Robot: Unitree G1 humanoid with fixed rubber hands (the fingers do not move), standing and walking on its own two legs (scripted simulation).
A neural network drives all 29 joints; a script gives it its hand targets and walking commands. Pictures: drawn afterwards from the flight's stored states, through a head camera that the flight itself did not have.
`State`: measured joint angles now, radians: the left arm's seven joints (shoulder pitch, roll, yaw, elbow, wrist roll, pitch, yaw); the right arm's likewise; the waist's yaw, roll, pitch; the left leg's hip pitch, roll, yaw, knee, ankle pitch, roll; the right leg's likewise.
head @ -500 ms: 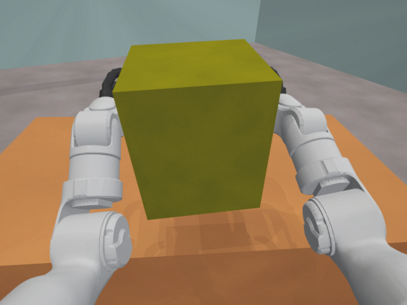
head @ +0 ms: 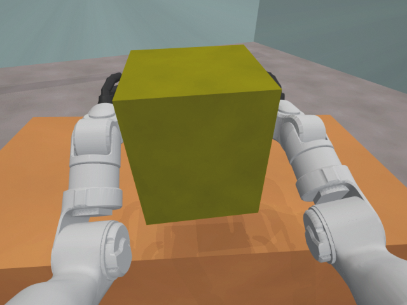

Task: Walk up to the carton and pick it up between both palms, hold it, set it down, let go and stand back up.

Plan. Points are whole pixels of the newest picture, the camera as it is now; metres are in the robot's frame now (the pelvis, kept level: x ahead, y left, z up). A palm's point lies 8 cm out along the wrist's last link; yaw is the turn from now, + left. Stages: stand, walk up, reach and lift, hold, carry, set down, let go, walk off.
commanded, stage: hold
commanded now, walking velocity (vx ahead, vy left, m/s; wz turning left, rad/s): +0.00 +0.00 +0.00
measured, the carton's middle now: (195, 133) +0.35 +0.00 +0.23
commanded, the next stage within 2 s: none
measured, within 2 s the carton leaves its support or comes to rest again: neither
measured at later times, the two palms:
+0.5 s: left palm (110, 113) +0.37 +0.15 +0.26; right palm (273, 109) +0.37 -0.15 +0.27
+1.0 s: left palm (109, 111) +0.37 +0.15 +0.27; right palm (273, 109) +0.37 -0.15 +0.27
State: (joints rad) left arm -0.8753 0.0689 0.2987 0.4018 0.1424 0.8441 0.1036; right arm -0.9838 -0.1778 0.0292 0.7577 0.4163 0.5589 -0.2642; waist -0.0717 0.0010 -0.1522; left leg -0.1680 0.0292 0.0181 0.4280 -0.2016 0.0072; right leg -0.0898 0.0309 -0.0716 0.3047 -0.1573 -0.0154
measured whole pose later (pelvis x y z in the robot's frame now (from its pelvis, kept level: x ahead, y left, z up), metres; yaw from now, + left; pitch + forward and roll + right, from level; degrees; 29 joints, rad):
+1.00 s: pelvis +0.00 +0.00 +0.00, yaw +0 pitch -4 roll -2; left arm -0.88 0.07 0.31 0.39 0.16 0.86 0.09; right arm -0.99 -0.17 0.02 0.76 0.41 0.58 -0.26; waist -0.07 0.00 -0.15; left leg -0.16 0.03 0.02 0.43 -0.20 0.01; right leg -0.09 0.03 -0.06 0.31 -0.16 -0.01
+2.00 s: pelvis +0.00 +0.00 +0.00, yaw +0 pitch -4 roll -2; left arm -0.87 0.07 0.30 0.39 0.16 0.85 0.09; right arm -0.98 -0.17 0.02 0.76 0.41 0.58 -0.26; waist -0.08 -0.01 -0.15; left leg -0.16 0.03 0.02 0.43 -0.21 0.01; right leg -0.08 0.03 -0.06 0.31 -0.16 -0.01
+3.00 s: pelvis +0.00 +0.00 +0.00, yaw +0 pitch -4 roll -1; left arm -0.92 0.06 0.36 0.46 0.18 0.75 0.08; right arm -1.01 -0.14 -0.04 0.81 0.34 0.49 -0.24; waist -0.07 -0.01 -0.14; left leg -0.14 0.02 0.02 0.40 -0.19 0.01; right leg -0.07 0.02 -0.06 0.30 -0.16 -0.01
